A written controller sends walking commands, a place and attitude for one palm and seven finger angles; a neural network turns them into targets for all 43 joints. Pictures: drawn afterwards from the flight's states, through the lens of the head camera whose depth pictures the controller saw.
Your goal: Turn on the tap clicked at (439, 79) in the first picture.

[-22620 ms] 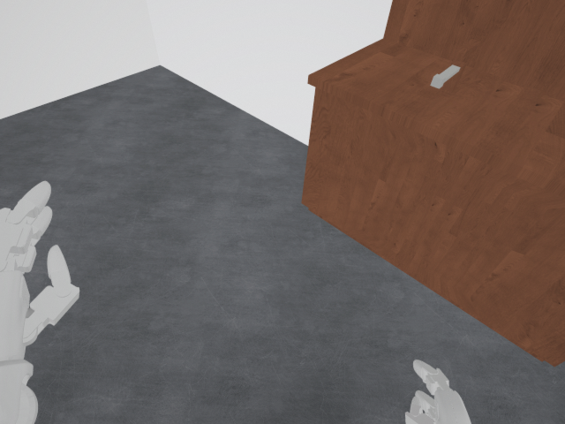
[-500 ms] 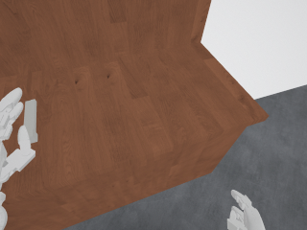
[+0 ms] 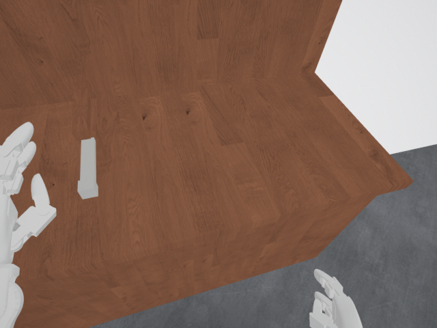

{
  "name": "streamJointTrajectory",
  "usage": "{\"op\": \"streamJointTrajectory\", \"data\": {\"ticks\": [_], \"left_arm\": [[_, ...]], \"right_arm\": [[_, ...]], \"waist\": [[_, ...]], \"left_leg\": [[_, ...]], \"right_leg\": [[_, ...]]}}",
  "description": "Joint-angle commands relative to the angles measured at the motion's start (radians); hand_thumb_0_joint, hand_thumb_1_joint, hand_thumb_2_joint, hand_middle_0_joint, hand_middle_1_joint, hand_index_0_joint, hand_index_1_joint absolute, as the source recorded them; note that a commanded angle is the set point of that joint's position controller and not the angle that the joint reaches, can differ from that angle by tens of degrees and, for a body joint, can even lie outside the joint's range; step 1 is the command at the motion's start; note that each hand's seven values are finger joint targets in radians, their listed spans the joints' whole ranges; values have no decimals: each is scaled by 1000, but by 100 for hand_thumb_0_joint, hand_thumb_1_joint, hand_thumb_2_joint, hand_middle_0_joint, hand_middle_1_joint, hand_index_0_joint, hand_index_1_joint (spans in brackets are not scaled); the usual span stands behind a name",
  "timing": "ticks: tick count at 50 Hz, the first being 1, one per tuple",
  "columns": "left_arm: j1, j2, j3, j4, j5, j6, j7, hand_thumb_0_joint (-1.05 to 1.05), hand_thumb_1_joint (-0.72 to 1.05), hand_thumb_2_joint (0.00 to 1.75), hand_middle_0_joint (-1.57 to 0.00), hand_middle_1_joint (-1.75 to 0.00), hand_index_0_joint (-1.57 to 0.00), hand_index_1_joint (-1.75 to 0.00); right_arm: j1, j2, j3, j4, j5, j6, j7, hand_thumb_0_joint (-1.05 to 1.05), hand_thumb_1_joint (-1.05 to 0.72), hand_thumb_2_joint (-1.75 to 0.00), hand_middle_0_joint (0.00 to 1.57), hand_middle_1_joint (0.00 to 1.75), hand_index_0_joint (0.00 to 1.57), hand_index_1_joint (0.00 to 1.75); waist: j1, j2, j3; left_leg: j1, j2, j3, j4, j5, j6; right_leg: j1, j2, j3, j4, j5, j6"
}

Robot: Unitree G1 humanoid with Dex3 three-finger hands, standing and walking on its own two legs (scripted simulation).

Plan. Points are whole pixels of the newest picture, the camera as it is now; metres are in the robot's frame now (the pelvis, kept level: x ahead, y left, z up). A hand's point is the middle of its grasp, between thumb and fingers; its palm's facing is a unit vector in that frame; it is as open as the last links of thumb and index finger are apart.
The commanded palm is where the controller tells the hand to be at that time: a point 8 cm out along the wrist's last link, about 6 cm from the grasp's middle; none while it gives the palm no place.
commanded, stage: come to a stop and stand still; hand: left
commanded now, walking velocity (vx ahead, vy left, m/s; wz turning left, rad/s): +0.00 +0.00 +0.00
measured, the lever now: (88, 188) +0.33 +0.29 +0.04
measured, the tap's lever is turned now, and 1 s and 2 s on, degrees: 0 0 0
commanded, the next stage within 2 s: look again from close up in 0.36 s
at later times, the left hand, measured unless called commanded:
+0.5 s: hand (31, 206) +0.22 +0.27 +0.16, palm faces +0.40 -0.85 -0.34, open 7.4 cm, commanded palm +0.16 +0.31 +0.18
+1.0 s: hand (46, 210) +0.22 +0.26 +0.16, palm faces +0.39 -0.85 -0.37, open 7.4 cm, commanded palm +0.16 +0.29 +0.18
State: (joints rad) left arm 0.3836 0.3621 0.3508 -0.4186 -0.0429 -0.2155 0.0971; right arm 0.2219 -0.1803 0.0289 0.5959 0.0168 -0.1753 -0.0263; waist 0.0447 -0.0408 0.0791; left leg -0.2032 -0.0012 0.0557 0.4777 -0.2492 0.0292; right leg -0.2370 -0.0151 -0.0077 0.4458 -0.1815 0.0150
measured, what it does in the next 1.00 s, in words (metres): stands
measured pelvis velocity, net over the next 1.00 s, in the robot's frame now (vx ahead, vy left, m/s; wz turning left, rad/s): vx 0.00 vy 0.01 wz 0.01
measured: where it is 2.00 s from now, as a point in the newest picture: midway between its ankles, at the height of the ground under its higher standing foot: outside the picture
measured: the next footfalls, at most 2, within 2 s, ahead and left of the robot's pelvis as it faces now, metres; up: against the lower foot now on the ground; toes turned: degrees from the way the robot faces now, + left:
none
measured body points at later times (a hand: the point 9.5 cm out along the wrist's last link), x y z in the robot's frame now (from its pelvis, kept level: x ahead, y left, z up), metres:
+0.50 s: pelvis +0.00 +0.02 +0.00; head +0.03 +0.05 +0.45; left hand +0.19 +0.32 +0.18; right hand +0.19 -0.19 -0.07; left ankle +0.01 +0.10 -0.74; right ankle +0.04 -0.13 -0.74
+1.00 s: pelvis +0.00 +0.01 +0.00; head +0.02 +0.03 +0.45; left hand +0.19 +0.30 +0.18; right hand +0.18 -0.21 -0.07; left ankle +0.01 +0.10 -0.74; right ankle +0.04 -0.13 -0.74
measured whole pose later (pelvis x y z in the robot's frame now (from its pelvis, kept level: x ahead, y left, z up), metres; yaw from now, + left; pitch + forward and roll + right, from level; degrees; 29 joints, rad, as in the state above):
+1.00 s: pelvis +0.00 +0.01 +0.00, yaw +1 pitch -1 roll -1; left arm 0.43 0.36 0.35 -0.47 -0.04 -0.21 0.11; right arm 0.20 -0.19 0.01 0.59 0.02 -0.13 -0.03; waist 0.03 -0.02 0.07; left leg -0.19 -0.01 0.05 0.44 -0.23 0.03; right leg -0.20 -0.02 -0.02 0.37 -0.15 0.03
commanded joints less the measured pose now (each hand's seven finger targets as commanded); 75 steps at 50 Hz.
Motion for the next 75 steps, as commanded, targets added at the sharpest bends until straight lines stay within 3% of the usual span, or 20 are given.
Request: {"op": "streamJointTrajectory", "data": {"ticks": [1, 5, 9, 10, 14, 15, 19, 25, 34, 35, 39, 40, 44, 45, 52, 62, 68, 73, 74, 75], "left_arm": [[-141, 134, 74, -271, -2, -81, 20, 0, 90, 90, -20, -30, -20, -30], [-65, 118, 70, -232, 3, -72, 17, 0, 90, 90, -20, -30, -20, -30], [-65, 161, 113, -255, 3, -67, 20, 0, 90, 90, -20, -30, -20, -30], [-60, 137, 93, -229, -3, -67, 16, 0, 90, 90, -20, -30, -20, -30], [-82, 180, 127, -300, 0, -73, 22, 0, 90, 90, -20, -30, -20, -30], [-69, 149, 100, -277, -4, -75, 17, 0, 90, 90, -20, -30, -20, -30], [-75, 165, 110, -318, 1, -76, 26, 0, 90, 90, -20, -30, -20, -30], [-32, 135, 89, -242, -3, -73, 25, 0, 90, 90, -20, -30, -20, -30], [-41, 174, 119, -278, 1, -72, 32, 0, 90, 90, -20, -30, -20, -30], [-35, 141, 90, -256, -2, -73, 26, 0, 90, 90, -20, -30, -20, -30], [-22, 180, 129, -278, -1, -69, 34, 0, 90, 90, -20, -30, -20, -30], [-11, 141, 95, -248, -5, -69, 27, 0, 90, 90, -20, -30, -20, -30], [-13, 173, 124, -263, -2, -63, 32, 0, 90, 90, -20, -30, -20, -30], [-18, 136, 88, -244, -7, -62, 26, 0, 90, 90, -20, -30, -20, -30], [-69, 152, 96, -275, -16, -47, 20, 0, 90, 90, -20, -30, -20, -30], [-2, 173, 125, -304, -35, -27, 9, 0, 90, 90, -20, -30, -20, -30], [32, 160, 113, -294, -34, -17, 28, 0, 90, 90, -20, -30, -20, -30], [56, 177, 125, -270, -29, -3, 43, 0, 90, 90, -20, -30, -20, -30], [59, 195, 139, -276, -27, 2, 50, 0, 90, 90, -20, -30, -20, -30], [62, 161, 109, -254, -28, 1, 47, 0, 90, 90, -20, -30, -20, -30]], "right_arm": [[-99, -132, -58, -161, -2, -68, 1, 0, -90, -90, 20, 30, 20, 30], [-90, -135, -59, -150, -6, -57, 12, 0, -90, -90, 20, 30, 20, 30], [-110, -129, -56, -162, -1, -35, 10, 0, -90, -90, 20, 30, 20, 30], [-101, -132, -54, -162, -6, -28, 8, 0, -90, -90, 20, 30, 20, 30], [-120, -127, -54, -177, 0, -23, 3, 0, -90, -90, 20, 30, 20, 30], [-110, -132, -54, -174, -7, -19, 2, 0, -90, -90, 20, 30, 20, 30], [-121, -131, -58, -177, 1, -24, -1, 0, -90, -90, 20, 30, 20, 30], [-105, -139, -62, -166, -5, -15, -4, 0, -90, -90, 20, 30, 20, 30], [-123, -140, -65, -173, 3, -14, -10, 0, -90, -90, 20, 30, 20, 30], [-110, -143, -63, -167, -4, -11, -9, 0, -90, -90, 20, 30, 20, 30], [-121, -141, -67, -170, 3, -14, -11, 0, -90, -90, 20, 30, 20, 30], [-107, -142, -66, -166, -4, -10, -11, 0, -90, -90, 20, 30, 20, 30], [-121, -142, -69, -167, 3, -13, -13, 0, -90, -90, 20, 30, 20, 30], [-107, -141, -65, -160, -3, -8, -13, 0, -90, -90, 20, 30, 20, 30], [-108, -140, -77, -179, 4, 0, -6, 0, -90, -90, 20, 30, 20, 30], [-106, -137, -88, -201, 1, 10, 3, 0, -90, -90, 20, 30, 20, 30], [-107, -137, -77, -188, 2, 9, -5, 0, -90, -90, 20, 30, 20, 30], [-112, -142, -72, -179, 3, 20, -17, 0, -90, -90, 20, 30, 20, 30], [-134, -142, -70, -171, 8, 23, -20, 0, -90, -90, 20, 30, 20, 30], [-120, -143, -68, -170, 0, 28, -20, 0, -90, -90, 20, 30, 20, 30]], "waist": [[-14, 153, -166], [-19, 94, -180], [-22, 112, -170], [-23, 114, -164], [-19, 138, -172], [-21, 135, -171], [-20, 152, -177], [-21, 93, -162], [-20, 99, -153], [-22, 103, -152], [-19, 95, -163], [-21, 80, -156], [-19, 86, -159], [-24, 79, -159], [-22, 107, -165], [-23, 114, -180], [-28, 88, -192], [-29, 10, -178], [-29, 28, -165], [-32, 5, -168]], "left_leg": [[-49, 102, -106, -152, 93, -1], [-27, 92, -92, -125, 212, -23], [-25, 93, -92, -128, 251, -39], [-45, 92, -92, -137, 230, -36], [-45, 93, -95, -146, 194, -40], [-51, 88, -93, -148, 183, -36], [-40, 87, -94, -148, 168, -41], [-56, 77, -93, -146, 118, -32], [-68, 73, -98, -155, 51, -23], [-78, 66, -97, -160, 39, -21], [-63, 70, -100, -150, 52, -21], [-63, 65, -94, -150, 54, -19], [-48, 70, -91, -141, 57, -18], [-46, 66, -94, -153, 64, -21], [-31, 109, -107, -164, 123, -31], [-35, 140, -91, -99, 139, -20], [-20, 63, -59, -44, 28, -20], [-10, 40, -63, -11, 36, -14], [-5, 44, -63, -13, 45, -13], [-5, 39, -62, -9, 48, -11]], "right_leg": [[144, -18, 18, 1, 99, -21], [148, -16, 4, -15, 173, -19], [155, -16, 0, -22, 198, -18], [159, -16, -5, -26, 183, -16], [177, -16, -6, -23, 171, -17], [177, -15, -7, -30, 169, -17], [183, -18, -3, -29, 170, -18], [174, -25, 6, -62, 162, -17], [174, -29, 19, -73, 125, -18], [172, -25, 16, -79, 110, -18], [175, -30, 23, -79, 125, -19], [164, -27, 22, -88, 119, -19], [157, -34, 36, -93, 126, -20], [151, -25, 26, -96, 117, -19], [148, -5, 12, -58, 125, -9], [113, -13, 22, -42, 146, -13], [95, -59, 116, -138, 88, -34], [73, -98, 152, -202, 12, -38], [58, -104, 147, -202, 23, -41], [61, -105, 141, -201, 10, -39]]}}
